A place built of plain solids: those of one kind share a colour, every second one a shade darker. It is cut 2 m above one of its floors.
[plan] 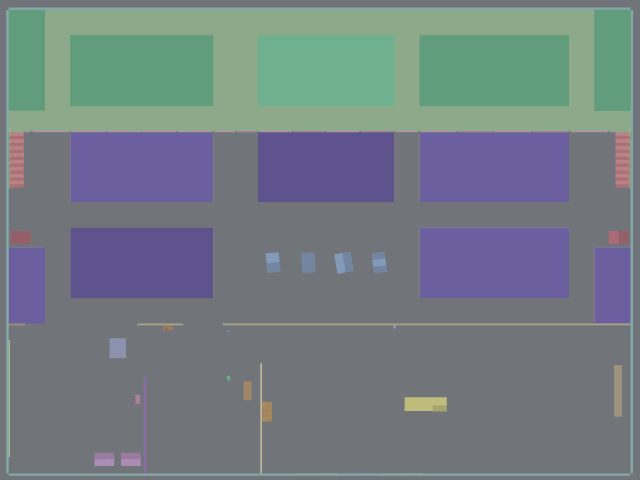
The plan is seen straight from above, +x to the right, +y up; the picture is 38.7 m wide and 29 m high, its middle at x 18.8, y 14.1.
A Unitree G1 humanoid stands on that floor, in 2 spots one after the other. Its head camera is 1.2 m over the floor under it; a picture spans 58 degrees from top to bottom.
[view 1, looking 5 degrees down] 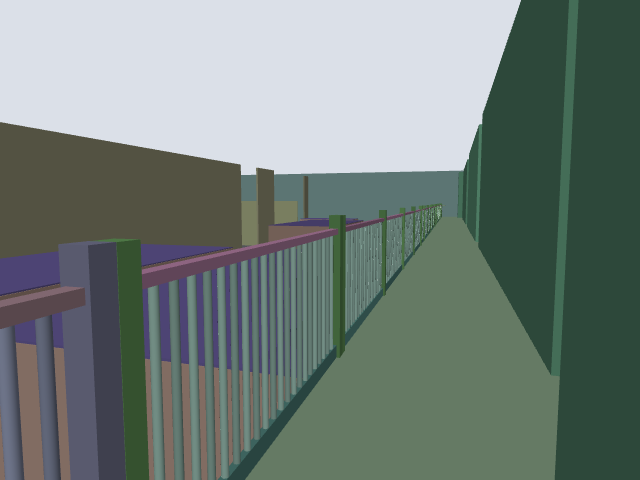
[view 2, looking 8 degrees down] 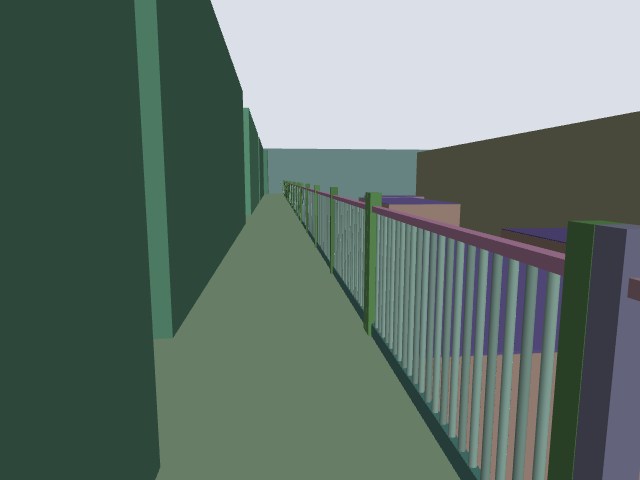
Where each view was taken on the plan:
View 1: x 37.10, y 21.51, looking -163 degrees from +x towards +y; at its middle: deck_edge_guard_bal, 2.88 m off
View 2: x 0.46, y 21.41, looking -6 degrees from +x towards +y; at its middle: deck_edge_guard_bal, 7.14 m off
